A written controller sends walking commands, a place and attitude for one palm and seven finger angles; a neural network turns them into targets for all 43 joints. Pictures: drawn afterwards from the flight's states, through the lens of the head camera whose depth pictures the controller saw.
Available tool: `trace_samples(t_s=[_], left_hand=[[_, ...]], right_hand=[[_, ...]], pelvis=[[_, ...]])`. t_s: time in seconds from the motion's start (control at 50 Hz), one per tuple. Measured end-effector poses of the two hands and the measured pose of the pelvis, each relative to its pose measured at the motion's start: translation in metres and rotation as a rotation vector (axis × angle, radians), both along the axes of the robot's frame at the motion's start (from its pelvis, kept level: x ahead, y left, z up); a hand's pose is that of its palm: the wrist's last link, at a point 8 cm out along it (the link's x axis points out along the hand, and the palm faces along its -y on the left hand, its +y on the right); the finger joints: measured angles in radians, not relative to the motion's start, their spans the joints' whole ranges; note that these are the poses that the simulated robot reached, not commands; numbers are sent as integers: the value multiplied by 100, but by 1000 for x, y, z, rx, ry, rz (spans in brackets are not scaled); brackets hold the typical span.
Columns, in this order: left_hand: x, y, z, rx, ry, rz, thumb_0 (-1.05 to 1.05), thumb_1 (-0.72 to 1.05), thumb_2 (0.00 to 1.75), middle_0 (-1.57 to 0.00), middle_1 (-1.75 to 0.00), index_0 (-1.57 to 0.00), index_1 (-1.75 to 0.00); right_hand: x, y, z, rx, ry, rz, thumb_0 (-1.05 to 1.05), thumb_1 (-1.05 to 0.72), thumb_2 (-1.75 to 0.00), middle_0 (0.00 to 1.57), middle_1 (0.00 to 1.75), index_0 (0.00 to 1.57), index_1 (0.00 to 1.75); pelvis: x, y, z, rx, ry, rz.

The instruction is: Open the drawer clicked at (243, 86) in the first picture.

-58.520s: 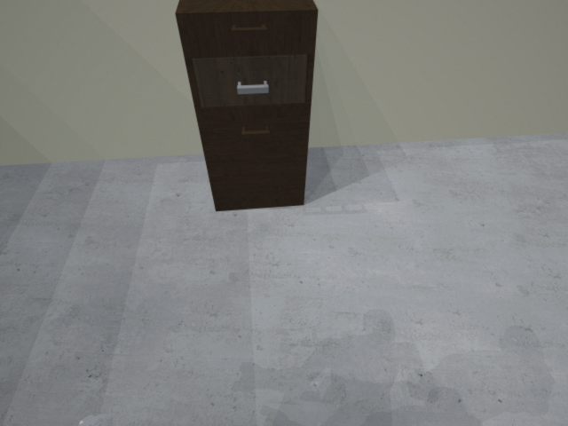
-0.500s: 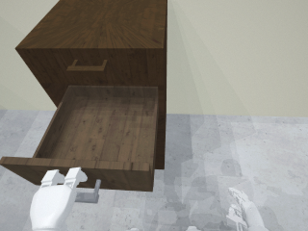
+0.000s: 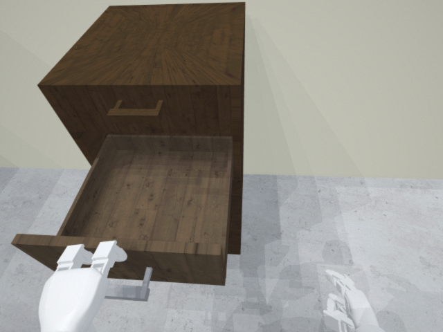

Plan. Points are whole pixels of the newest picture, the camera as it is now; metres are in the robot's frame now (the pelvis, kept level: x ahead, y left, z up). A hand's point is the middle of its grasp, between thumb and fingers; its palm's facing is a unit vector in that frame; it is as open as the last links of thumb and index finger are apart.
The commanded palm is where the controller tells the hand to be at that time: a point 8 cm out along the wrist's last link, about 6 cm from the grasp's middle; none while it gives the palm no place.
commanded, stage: lift the hand off the handle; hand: left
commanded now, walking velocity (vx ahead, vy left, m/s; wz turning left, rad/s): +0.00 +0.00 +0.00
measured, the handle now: (123, 281) +0.22 +0.23 -0.07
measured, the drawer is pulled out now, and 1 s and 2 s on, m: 0.30 0.30 0.30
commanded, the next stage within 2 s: draw the hand back to the body in 0.94 s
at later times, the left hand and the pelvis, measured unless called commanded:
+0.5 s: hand (85, 290) +0.17 +0.23 +0.05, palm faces +0.02 -0.10 -0.99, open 13.9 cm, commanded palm +0.15 +0.22 +0.11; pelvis +0.00 -0.01 +0.01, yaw +0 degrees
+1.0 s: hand (75, 285) +0.17 +0.23 +0.08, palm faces +0.01 -0.13 -0.99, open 13.9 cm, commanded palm +0.15 +0.23 +0.13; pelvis +0.00 +0.00 +0.02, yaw +0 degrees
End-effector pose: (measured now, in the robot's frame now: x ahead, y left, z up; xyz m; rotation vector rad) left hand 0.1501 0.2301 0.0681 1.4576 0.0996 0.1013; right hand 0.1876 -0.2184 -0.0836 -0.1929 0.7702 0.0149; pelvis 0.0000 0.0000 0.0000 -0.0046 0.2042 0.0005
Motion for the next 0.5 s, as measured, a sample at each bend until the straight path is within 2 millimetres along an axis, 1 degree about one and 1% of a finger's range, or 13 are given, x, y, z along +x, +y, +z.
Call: trace_samples(t_s=[0.34,0.5], left_hand=[[3,-2,26,1,-16,2,-1,-49,30,-32,-120,-32,-120],[2,1,39,7,-9,12,-1,-49,30,-32,-120,-32,-120]], right_hand=[[2,0,9,18,-15,2,2,-91,-90,20,30,20,30],[3,-3,14,18,-16,-1,2,-91,-90,20,30,20,30]], pelvis=[[0,-3,9,5,-36,1],[1,-5,14,6,-52,1]])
